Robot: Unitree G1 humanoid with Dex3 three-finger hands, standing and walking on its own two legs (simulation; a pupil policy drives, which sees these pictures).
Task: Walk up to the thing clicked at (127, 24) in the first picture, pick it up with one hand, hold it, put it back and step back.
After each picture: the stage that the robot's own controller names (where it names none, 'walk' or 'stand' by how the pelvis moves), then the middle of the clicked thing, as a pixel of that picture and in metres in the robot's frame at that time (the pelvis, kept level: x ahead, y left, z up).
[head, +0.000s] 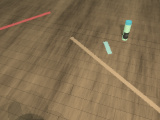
stand; (126, 30) +1.51 -0.46 -0.66
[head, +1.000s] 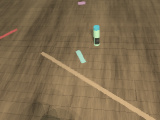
walk; (96, 35) +1.44 +0.00 -0.63
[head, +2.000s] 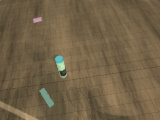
walk; (61, 67) +0.93 +0.31 -0.65
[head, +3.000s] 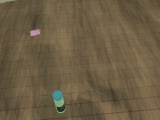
walk; (59, 102) +0.57 +0.23 -0.63
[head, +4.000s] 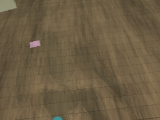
stand; out of the picture +0.39 +0.23 -0.63
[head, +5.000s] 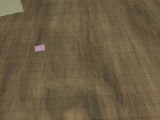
stand; out of the picture +0.37 +0.21 -0.66
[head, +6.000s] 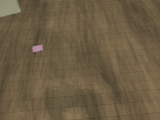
stand; out of the picture +0.37 +0.23 -0.66
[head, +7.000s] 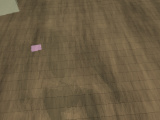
stand; out of the picture +0.37 +0.23 -0.66
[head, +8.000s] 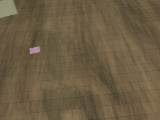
stand; out of the picture +0.36 +0.23 -0.66
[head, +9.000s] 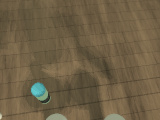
go down; (41, 94) +0.40 +0.24 -0.48
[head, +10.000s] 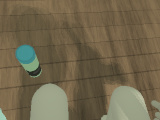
go down; (30, 63) +0.44 +0.27 -0.27
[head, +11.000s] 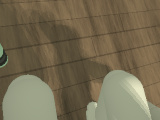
close in; out of the picture +0.42 +0.30 -0.19
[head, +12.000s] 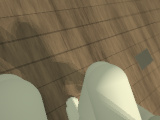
close; out of the picture +0.41 +0.32 -0.15
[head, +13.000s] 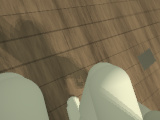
lift; out of the picture +0.38 +0.31 -0.16
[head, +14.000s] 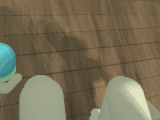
lift; (2, 68) +0.33 +0.28 -0.06
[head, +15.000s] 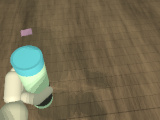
lift; (36, 82) +0.32 +0.17 +0.07
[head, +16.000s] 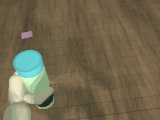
hold; (38, 84) +0.33 +0.18 +0.04
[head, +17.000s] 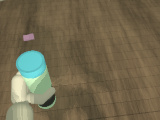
hold; (40, 84) +0.33 +0.17 +0.04
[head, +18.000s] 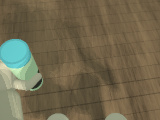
crouch; (26, 69) +0.38 +0.21 -0.02
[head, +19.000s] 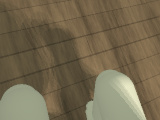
lower; out of the picture +0.48 +0.30 -0.07
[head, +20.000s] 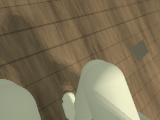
lower; out of the picture +0.44 +0.32 -0.16
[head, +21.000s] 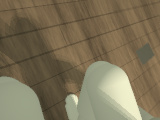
lower; out of the picture +0.42 +0.33 -0.16
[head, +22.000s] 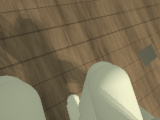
lower; out of the picture +0.40 +0.32 -0.16
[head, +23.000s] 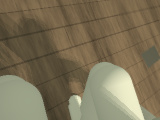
lower; out of the picture +0.40 +0.32 -0.15
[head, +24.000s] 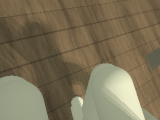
withdraw; out of the picture +0.40 +0.30 -0.16
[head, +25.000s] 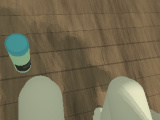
stand; (20, 56) +0.42 +0.26 -0.21
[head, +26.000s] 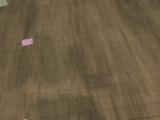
stand; out of the picture +0.36 +0.20 -0.58
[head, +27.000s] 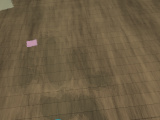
stand; out of the picture +0.38 +0.21 -0.60
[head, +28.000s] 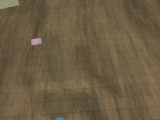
stand; out of the picture +0.38 +0.20 -0.61
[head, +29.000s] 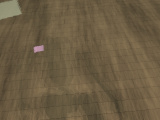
walk; out of the picture +0.39 +0.20 -0.65
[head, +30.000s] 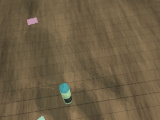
walk; (66, 94) +0.55 +0.20 -0.64
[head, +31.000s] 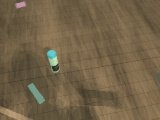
walk; (53, 62) +0.83 +0.29 -0.63
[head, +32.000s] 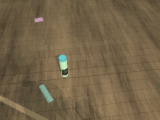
stand; (63, 66) +0.99 +0.25 -0.64
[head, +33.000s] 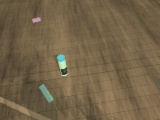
stand; (62, 65) +0.99 +0.26 -0.66
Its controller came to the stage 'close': yes
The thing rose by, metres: 0.69
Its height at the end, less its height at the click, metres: +0.00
